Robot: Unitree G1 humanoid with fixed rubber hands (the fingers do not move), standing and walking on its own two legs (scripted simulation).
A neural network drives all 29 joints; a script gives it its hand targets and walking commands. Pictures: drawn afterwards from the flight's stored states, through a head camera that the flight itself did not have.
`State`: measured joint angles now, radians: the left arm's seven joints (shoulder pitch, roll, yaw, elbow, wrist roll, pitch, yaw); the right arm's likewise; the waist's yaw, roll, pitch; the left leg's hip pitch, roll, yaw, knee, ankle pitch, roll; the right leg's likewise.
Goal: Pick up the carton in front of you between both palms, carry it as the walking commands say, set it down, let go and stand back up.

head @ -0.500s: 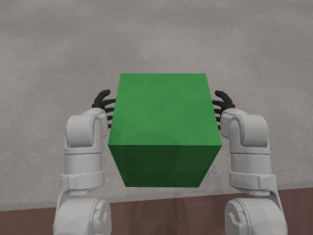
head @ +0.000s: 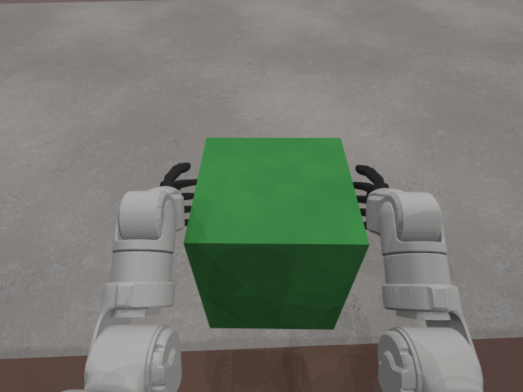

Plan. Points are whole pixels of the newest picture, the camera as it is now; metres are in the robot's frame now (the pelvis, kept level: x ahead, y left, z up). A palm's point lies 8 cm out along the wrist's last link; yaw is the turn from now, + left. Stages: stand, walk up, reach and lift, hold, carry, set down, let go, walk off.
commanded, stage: carry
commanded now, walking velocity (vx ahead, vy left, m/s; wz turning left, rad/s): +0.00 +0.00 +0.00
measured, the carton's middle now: (272, 237) +0.35 +0.00 +0.05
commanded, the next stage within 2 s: none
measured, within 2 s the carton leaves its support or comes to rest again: neither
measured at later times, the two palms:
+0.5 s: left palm (167, 215) +0.33 +0.15 +0.13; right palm (382, 219) +0.33 -0.15 +0.13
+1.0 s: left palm (158, 207) +0.35 +0.17 +0.13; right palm (367, 201) +0.36 -0.13 +0.14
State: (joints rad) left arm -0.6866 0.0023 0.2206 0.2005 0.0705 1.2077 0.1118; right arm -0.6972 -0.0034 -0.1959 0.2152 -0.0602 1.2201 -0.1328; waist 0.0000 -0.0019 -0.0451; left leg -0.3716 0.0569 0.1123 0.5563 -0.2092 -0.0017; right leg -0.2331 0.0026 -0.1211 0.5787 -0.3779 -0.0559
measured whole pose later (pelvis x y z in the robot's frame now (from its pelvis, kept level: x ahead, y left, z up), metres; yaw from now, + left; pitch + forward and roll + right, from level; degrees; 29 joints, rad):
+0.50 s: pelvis -0.02 +0.00 +0.00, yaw +0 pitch +1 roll +0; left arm -0.69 0.00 0.22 0.23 0.07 1.21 0.11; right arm -0.70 -0.01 -0.20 0.25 -0.06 1.22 -0.13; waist 0.00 0.00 -0.06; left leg -0.39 0.06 0.11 0.53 -0.16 0.00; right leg -0.26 0.00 -0.13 0.57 -0.34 -0.06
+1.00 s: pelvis +0.00 +0.01 +0.00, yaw +0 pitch +3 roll +1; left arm -0.67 -0.01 0.18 0.24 0.07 1.21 0.12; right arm -0.68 -0.02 -0.21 0.24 -0.05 1.23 -0.12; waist 0.03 -0.03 -0.11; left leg -0.47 0.02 0.09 0.79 -0.41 0.05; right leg -0.23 -0.02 -0.13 0.55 -0.37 -0.05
